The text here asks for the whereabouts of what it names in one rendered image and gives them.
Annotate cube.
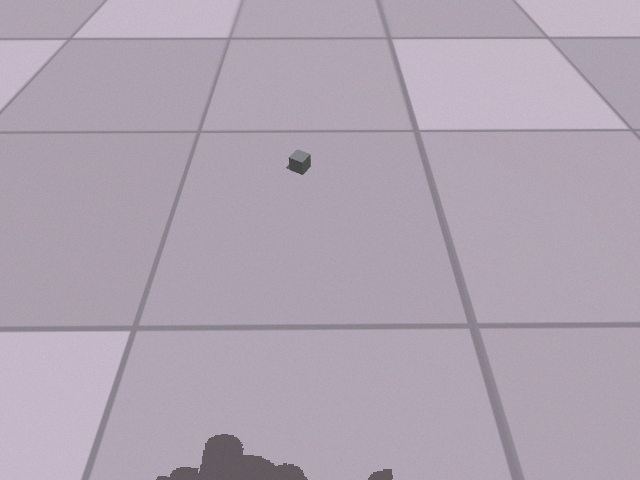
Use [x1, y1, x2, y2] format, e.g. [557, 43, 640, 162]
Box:
[289, 149, 311, 175]

